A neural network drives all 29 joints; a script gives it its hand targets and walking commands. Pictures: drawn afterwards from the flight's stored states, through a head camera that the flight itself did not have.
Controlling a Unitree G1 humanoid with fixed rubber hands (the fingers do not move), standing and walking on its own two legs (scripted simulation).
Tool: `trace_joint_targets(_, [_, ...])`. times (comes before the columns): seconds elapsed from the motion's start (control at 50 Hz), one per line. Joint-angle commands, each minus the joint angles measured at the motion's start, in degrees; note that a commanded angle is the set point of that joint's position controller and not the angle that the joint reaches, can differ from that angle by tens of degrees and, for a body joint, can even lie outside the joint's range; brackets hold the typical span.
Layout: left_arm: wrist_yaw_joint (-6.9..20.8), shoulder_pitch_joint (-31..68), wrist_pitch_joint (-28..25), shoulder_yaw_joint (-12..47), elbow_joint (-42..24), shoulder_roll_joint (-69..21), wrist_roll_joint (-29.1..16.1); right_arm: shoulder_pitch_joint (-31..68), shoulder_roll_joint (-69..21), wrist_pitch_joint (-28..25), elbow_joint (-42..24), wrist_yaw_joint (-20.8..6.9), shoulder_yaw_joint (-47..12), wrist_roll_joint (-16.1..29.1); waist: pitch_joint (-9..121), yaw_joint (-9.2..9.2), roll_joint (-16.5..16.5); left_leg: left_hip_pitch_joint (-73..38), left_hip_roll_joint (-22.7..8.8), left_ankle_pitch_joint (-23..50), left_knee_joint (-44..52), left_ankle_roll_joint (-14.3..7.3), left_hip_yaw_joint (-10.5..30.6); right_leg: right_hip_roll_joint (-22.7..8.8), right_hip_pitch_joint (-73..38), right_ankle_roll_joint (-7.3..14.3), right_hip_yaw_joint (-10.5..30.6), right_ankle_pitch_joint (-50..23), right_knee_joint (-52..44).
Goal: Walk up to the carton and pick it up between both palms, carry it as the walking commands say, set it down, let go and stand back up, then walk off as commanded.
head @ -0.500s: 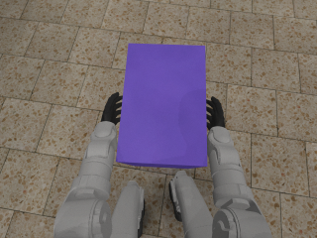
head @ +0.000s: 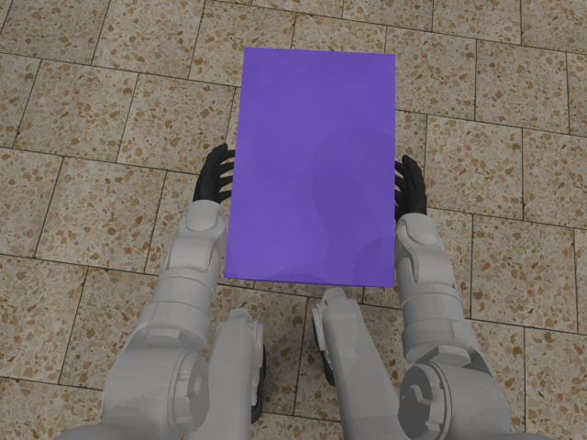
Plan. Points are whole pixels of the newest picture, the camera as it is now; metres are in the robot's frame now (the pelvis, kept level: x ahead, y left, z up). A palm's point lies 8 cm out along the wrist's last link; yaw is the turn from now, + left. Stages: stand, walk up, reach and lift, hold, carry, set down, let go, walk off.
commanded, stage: set down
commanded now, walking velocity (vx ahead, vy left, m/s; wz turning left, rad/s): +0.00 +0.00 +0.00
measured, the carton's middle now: (308, 191) +0.44 -0.07 -0.15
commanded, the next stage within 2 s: none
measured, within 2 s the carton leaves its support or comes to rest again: neither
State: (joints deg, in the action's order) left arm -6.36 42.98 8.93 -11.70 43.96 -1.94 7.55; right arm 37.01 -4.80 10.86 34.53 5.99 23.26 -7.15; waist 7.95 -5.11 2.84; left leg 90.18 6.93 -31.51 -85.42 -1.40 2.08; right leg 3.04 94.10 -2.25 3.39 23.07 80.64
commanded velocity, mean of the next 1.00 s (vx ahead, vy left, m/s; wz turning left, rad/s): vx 0.00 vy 0.00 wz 0.00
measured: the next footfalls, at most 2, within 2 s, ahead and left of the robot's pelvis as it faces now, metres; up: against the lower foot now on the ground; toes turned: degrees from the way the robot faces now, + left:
none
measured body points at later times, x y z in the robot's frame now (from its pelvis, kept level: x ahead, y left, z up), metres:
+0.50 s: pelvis -0.03 -0.02 -0.08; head +0.24 -0.05 +0.28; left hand +0.47 +0.06 -0.18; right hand +0.42 -0.22 -0.19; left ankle +0.05 +0.09 -0.56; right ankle +0.11 -0.13 -0.56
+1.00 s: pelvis -0.04 -0.01 -0.14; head +0.27 -0.03 +0.18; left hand +0.49 +0.07 -0.26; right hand +0.44 -0.21 -0.27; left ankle +0.05 +0.09 -0.56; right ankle +0.11 -0.13 -0.56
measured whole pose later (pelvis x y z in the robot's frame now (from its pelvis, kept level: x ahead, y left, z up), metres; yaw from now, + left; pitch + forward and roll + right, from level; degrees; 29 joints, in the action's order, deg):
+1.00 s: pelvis -0.04 -0.01 -0.14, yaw +1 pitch +41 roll +0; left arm -6.7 67.2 13.3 -11.6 50.4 6.0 4.1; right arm 59.5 0.1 15.1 38.2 8.3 26.9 -6.7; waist -2.6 -5.1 2.8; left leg 118.4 8.8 -35.0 -112.5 1.2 1.6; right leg 3.7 123.0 -2.0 1.9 24.9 107.0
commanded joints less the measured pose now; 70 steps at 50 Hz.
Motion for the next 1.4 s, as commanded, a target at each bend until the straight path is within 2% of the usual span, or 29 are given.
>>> trace_joint_targets(0.0, [6.9,32.4,-1.5,25.4,-5.7,-57.7,-3.5,38.0,-43.5,-2.6,-6.3,-12.7,-30.6,4.7,57.2,-3.87,7.4,-29.0,2.9,22.2,8.7,4.3,4.1,5.4,-25.9,1.6,-4.6,-16.9,0.9])
trace_joint_targets(0.06, [6.4,37.8,-1.1,25.6,-6.6,-57.7,-4.5,38.9,-43.4,-1.7,-4.4,-12.7,-28.2,3.0,56.2,-6.66,5.0,-24.7,2.9,18.0,8.3,4.3,4.1,5.5,-25.8,1.7,-5.3,-14.8,2.3])
trace_joint_targets(0.16, [7.1,42.2,0.6,23.4,-4.5,-56.4,-4.9,48.0,-43.1,-0.3,-8.7,-13.2,-28.6,4.5,57.6,-4.5,1.8,-19.3,3.5,13.5,6.4,2.6,3.9,5.3,-26.3,1.1,-5.3,-13.5,5.2])
trace_joint_targets(0.22, [7.4,45.1,0.8,19.5,-3.1,-54.1,-4.8,54.5,-44.2,0.5,-8.4,-12.5,-29.8,6.1,55.4,-0.46,1.2,-13.9,5.0,7.6,3.3,1.6,0.7,5.3,-25.5,1.0,-4.8,-8.6,5.2])
trace_joint_targets(0.26, [8.3,48.3,1.3,15.7,2.6,-52.0,-3.6,55.9,-42.7,1.3,-5.2,-12.0,-26.4,4.2,51.0,-3.21,-1.9,-8.4,4.7,2.4,2.2,0.6,1.2,5.5,-22.8,0.2,-5.5,-4.4,5.6])
trace_joint_targets(0.28, [8.5,48.0,1.4,15.2,2.1,-52.8,-3.3,57.5,-45.2,1.6,-5.6,-12.0,-27.3,4.6,52.2,-0.6,-1.3,-7.0,5.2,1.5,1.9,0.8,-0.5,5.4,-26.8,0.6,-4.6,-3.9,4.8])
trace_joint_targets(0.32, [9.7,51.5,1.4,16.0,1.3,-51.4,-4.5,55.0,-46.1,3.0,-2.9,-11.1,-26.3,2.4,54.1,-4.24,-5.8,-2.5,4.7,1.4,0.7,0.4,0.7,5.3,-30.1,-0.4,-5.4,-5.0,6.3])
trace_joint_targets(0.34, [9.7,52.7,2.0,16.7,-1.0,-52.6,-3.8,54.8,-47.4,3.0,-3.9,-11.5,-27.3,3.1,59.7,-2.37,-3.3,-6.3,5.9,2.8,0.4,0.9,-0.7,6.1,-29.8,-0.1,-5.5,-5.9,6.6])
trace_joint_targets(0.4, [11.6,51.2,2.3,12.1,4.6,-51.6,-1.5,55.3,-49.4,3.9,0.0,-10.7,-25.2,1.0,54.2,-2.8,-5.7,3.3,5.8,0.4,-3.0,0.4,-2.4,5.6,-31.9,-0.4,-3.8,-4.6,5.9])
trace_joint_targets(0.44, [12.5,53.8,1.7,17.0,0.5,-52.8,-5.6,58.4,-51.6,3.9,-6.2,-10.2,-29.8,3.9,62.3,-2.8,-7.2,0.7,5.9,4.9,-3.2,-0.2,-1.1,5.8,-37.5,-1.1,-3.6,-9.1,7.2])
trace_joint_targets(0.46, [12.5,51.5,2.3,18.6,0.1,-53.2,-5.7,58.5,-49.6,3.7,-6.8,-10.2,-29.5,4.7,63.2,-2.82,-2.3,-0.2,5.9,5.6,-3.3,0.0,-1.4,5.5,-35.7,-1.1,-4.1,-11.1,9.3])
trace_joint_targets(0.5, [12.9,53.3,2.2,16.3,0.8,-50.8,-5.0,59.0,-50.2,3.8,-4.9,-10.1,-30.5,4.3,61.9,-1.99,-6.2,5.0,5.9,5.0,-5.7,0.2,-2.5,5.6,-37.0,-1.2,-3.6,-11.9,9.1])
trace_joint_targets(0.54, [13.3,51.6,1.7,17.3,-0.6,-50.0,-5.4,59.7,-50.8,3.5,-6.6,-9.9,-31.4,5.9,62.3,-1.03,-4.1,5.8,5.7,6.6,-6.4,0.2,-2.7,5.4,-37.9,-1.2,-2.5,-14.5,10.2])
trace_joint_targets(0.56, [13.2,51.9,1.6,20.9,-2.0,-52.6,-7.2,57.3,-52.3,3.1,-8.1,-9.5,-33.1,6.1,64.7,-3.31,-4.8,4.5,6.1,9.7,-6.9,0.0,-2.0,5.9,-39.4,-1.2,-2.6,-19.2,10.6])
trace_joint_targets(0.58, [13.0,51.2,0.9,19.9,-2.9,-51.9,-7.2,56.0,-52.4,3.0,-6.8,-9.7,-33.4,6.1,65.2,-2.28,-7.4,4.7,6.0,12.5,-7.4,0.3,-1.6,5.6,-38.3,-1.4,-2.9,-22.4,11.9])
trace_joint_targets(0.64, [13.3,51.5,1.3,18.6,-1.8,-49.2,-5.1,56.9,-51.3,2.9,-5.7,-9.9,-31.6,6.4,63.4,-1.05,-2.8,5.8,5.8,11.6,-8.5,0.2,-2.4,5.6,-35.2,-1.3,-2.6,-21.6,13.5])
trace_joint_targets(0.7, [12.6,51.0,0.6,19.1,-2.7,-47.6,-6.1,58.6,-49.2,1.9,-6.0,-9.9,-33.0,8.0,61.5,0.35,-4.7,8.3,5.7,12.5,-10.6,0.3,-1.7,5.5,-31.8,-1.8,-3.2,-22.7,15.7])
trace_joint_targets(0.76, [11.7,56.4,0.9,20.4,-2.8,-48.3,-7.3,61.2,-46.2,1.2,-5.4,-9.5,-31.4,7.7,62.3,-2.04,-3.3,7.7,5.5,10.3,-11.9,0.5,-1.3,5.5,-27.9,-1.1,-4.2,-18.8,16.8])
trace_joint_targets(0.8, [11.3,57.1,1.3,21.3,-3.0,-49.4,-7.5,62.8,-45.0,1.2,-5.9,-9.7,-30.4,8.8,65.7,-2.66,2.9,3.3,5.5,10.1,-11.8,1.3,-2.4,5.9,-26.1,-0.4,-4.7,-17.4,17.3])
trace_joint_targets(0.88, [11.0,58.4,1.5,22.0,-3.1,-50.0,-8.6,62.0,-44.2,1.4,-3.4,-10.2,-27.5,6.9,64.5,-5.0,0.0,3.7,4.7,11.4,-13.2,1.1,-0.5,5.4,-22.0,-0.2,-6.3,-17.2,20.1])
trace_joint_targets(0.92, [10.4,59.0,2.3,21.2,0.8,-49.7,-6.9,61.3,-44.3,2.0,0.0,-10.8,-25.4,5.9,62.7,-4.61,2.6,2.8,4.7,10.3,-13.5,1.7,-0.3,5.0,-15.9,0.1,-7.1,-15.1,21.9])
trace_joint_targets(0.94, [10.3,62.0,2.7,20.9,1.9,-51.1,-8.1,62.3,-42.6,1.8,-0.5,-10.6,-24.6,5.2,61.2,-7.16,3.5,5.1,4.8,8.4,-14.6,2.1,-1.3,5.4,-16.1,0.5,-7.3,-13.8,20.1])
trace_joint_targets(0.96, [10.6,61.9,2.8,19.3,0.2,-50.0,-7.4,66.1,-41.8,1.9,-2.8,-11.0,-25.2,5.2,64.7,-3.41,2.3,4.0,5.3,8.9,-15.0,2.0,-1.4,4.6,-17.0,0.3,-7.2,-12.7,21.2])
trace_joint_targets(0.98, [10.4,62.2,3.1,21.1,-0.2,-50.0,-7.9,67.8,-40.6,2.0,-5.2,-11.4,-25.6,6.9,65.0,-5.59,5.1,3.7,4.6,7.9,-15.7,2.0,-1.9,4.9,-15.5,0.9,-6.7,-13.1,21.5])
trace_joint_targets(1.12, [9.5,67.1,4.6,19.2,1.7,-47.5,-8.0,75.6,-37.0,3.3,-3.3,-13.4,-23.3,7.3,63.9,-5.62,4.0,1.2,4.4,5.8,-16.9,1.7,-0.3,3.6,-9.5,0.6,-8.3,-8.0,25.5])
trace_joint_targets(1.24, [8.0,72.7,5.2,27.6,-7.9,-47.1,-13.4,83.4,-35.4,2.8,-13.7,-13.1,-31.7,14.1,88.6,-6.2,2.2,-13.3,4.2,16.5,-22.3,1.8,-0.3,3.7,-18.5,0.5,-9.1,-16.8,30.1])
trace_joint_targets(1.28, [7.7,79.0,4.5,27.5,-11.0,-42.6,-14.6,81.1,-35.8,3.3,-10.4,-13.3,-30.2,15.8,91.7,-5.0,2.0,-13.8,3.9,14.0,-23.3,2.0,-1.4,4.0,-21.9,1.2,-8.8,-15.6,30.2])
trace_joint_targets(1.34, [6.5,83.0,2.9,31.1,-21.1,-38.7,-18.1,83.1,-37.6,3.8,-14.1,-12.0,-35.4,20.6,100.9,-1.61,0.3,-19.4,4.0,24.4,-26.6,1.5,-2.5,4.1,-29.7,-0.2,-8.5,-27.4,33.6])
trace_joint_targets(1.38, [6.6,84.0,3.0,31.3,-23.7,-37.9,-19.4,83.6,-38.1,4.7,-13.6,-11.3,-35.8,20.5,98.2,-4.58,-1.8,-15.7,4.0,22.2,-28.2,0.8,-4.3,4.4,-30.7,-0.1,-7.5,-27.1,32.2])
